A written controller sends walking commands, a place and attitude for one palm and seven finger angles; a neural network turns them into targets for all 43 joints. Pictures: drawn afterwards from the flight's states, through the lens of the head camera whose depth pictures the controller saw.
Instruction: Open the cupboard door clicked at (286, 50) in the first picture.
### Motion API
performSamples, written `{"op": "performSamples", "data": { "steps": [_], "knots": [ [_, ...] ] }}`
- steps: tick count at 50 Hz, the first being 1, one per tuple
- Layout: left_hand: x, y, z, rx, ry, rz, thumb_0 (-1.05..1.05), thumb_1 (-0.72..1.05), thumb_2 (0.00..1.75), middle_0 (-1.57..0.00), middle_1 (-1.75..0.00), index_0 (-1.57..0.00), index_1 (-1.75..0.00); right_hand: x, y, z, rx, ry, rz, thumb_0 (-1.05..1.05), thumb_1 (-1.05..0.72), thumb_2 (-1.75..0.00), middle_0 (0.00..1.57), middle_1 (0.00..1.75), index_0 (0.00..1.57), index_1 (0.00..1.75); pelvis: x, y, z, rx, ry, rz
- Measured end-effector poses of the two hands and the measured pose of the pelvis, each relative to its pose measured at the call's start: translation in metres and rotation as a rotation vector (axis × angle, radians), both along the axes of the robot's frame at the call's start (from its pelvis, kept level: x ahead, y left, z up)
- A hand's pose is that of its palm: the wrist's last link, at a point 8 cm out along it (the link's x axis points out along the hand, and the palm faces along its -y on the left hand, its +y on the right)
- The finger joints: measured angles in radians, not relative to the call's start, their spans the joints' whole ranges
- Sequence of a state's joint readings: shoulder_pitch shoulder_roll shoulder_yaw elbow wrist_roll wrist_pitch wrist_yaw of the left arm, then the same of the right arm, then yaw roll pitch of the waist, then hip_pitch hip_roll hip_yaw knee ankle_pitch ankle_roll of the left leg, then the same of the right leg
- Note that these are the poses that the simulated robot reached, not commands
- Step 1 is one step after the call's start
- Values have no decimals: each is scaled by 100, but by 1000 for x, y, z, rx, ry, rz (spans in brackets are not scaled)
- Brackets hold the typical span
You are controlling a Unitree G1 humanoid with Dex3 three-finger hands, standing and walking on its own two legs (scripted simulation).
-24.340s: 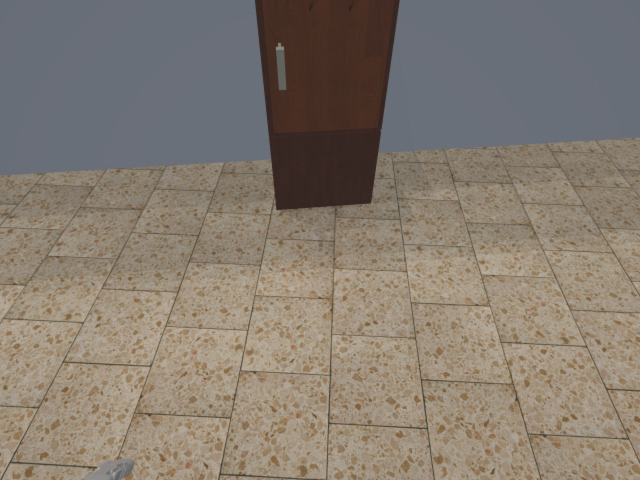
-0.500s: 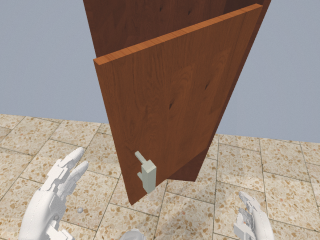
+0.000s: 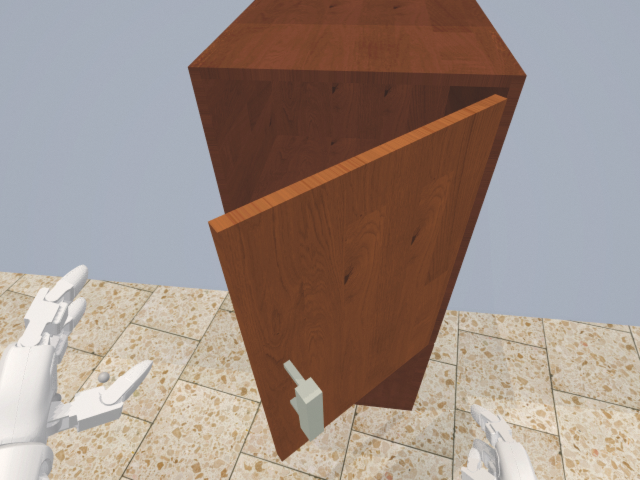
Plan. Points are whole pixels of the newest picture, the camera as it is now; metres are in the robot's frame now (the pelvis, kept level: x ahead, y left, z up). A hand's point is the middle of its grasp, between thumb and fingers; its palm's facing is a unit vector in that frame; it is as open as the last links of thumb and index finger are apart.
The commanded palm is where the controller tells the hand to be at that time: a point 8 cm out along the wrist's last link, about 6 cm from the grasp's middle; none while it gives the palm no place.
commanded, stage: draw the hand back to the body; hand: left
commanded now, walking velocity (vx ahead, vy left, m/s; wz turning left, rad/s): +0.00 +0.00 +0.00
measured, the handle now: (301, 399) +0.26 +0.06 -0.06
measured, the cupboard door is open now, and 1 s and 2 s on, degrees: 44 44 44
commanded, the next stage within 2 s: step back with the hand held close in 0.58 s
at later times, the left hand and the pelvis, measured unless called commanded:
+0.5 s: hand (100, 351) +0.19 +0.22 +0.17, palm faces +0.42 -0.82 -0.39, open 7.5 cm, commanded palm +0.14 +0.27 +0.19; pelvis +0.00 -0.03 +0.02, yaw -1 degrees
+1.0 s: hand (90, 353) +0.18 +0.23 +0.17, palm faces +0.31 -0.81 -0.50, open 7.4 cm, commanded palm +0.12 +0.28 +0.19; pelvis -0.03 -0.01 +0.02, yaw -2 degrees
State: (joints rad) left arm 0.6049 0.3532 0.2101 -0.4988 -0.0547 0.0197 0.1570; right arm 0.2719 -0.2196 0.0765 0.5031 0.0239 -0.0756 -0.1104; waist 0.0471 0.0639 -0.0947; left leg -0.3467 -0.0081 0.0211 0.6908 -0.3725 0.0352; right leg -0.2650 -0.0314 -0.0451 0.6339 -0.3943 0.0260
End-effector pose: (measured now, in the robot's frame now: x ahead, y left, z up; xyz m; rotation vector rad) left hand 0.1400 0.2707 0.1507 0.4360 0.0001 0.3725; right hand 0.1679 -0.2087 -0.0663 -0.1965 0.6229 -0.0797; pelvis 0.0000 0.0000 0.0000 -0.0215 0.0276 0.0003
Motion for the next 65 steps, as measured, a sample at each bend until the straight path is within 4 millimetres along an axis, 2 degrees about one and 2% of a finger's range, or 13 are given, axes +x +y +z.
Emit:
{"op": "performSamples", "data": {
  "steps": [14, 23, 33, 40, 47, 55, 60, 65],
  "knots": [
    [8, 5, 56, 88, -177, 52, 1, 72, 83, -20, -31, -21, -30, 13, -30, 12, -21, -4, 2, 1, -90, -90, 20, 30, 20, 30, 2, -19, 14, 13, -55, -7],
    [6, -9, 34, 19, -90, 42, 1, 86, 89, -20, -31, -21, -30, 5, -44, 9, -20, 35, -15, 1, -90, -90, 20, 30, 20, 30, -1, -29, 18, 18, -74, -14],
    [1, -11, 47, 51, -137, 41, 2, 88, 90, -21, -31, -21, -30, 1, -48, 9, -19, 30, -18, 1, -90, -90, 20, 30, 20, 30, -5, -33, 20, 15, -95, -13],
    [7, -3, 47, 84, -136, 35, 2, 88, 90, -21, -31, -21, -30, -3, -48, 9, -23, 57, -25, 1, -90, -90, 20, 30, 20, 30, -11, -31, 21, 4, -73, -10],
    [12, 0, 37, 105, -65, -43, 2, 89, 90, -21, -31, -21, -30, -21, -53, 12, -52, 110, -91, 1, -90, -90, 20, 30, 20, 30, -23, -18, 22, 7, -36, -31],
    [-7, 11, 48, 170, -93, -111, 2, 88, 90, -21, -31, -22, -30, -51, -46, 15, -73, 136, -139, 1, -91, -90, 20, 30, 20, 30, -44, -5, 20, 7, -31, -39],
    [-31, 23, 52, 188, -140, -88, 2, 88, 90, -21, -31, -22, -30, -68, -34, 17, -69, 113, -125, 1, -91, -90, 20, 30, 20, 30, -63, 2, 16, 4, -41, -36],
    [-60, 28, 46, 189, -161, -52, 2, 88, 90, -21, -31, -22, -30, -86, -24, 13, -60, 78, -91, 1, -90, -90, 20, 30, 20, 30, -86, 4, 10, 1, -56, -26]
  ]
}}
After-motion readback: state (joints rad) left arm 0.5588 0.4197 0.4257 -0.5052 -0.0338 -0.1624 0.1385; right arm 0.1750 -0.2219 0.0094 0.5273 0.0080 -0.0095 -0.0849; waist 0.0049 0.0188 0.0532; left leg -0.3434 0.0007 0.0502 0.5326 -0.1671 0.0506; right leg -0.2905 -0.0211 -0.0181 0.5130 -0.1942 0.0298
